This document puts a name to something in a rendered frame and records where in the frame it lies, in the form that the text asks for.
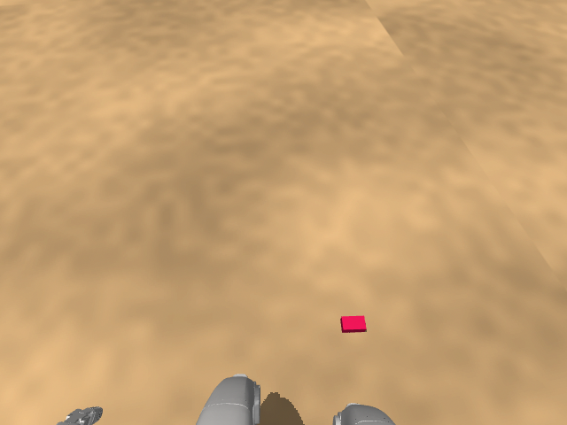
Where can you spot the left robot hand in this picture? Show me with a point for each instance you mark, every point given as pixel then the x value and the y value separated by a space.
pixel 87 416

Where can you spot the small box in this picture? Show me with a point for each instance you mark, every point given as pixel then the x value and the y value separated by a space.
pixel 351 324

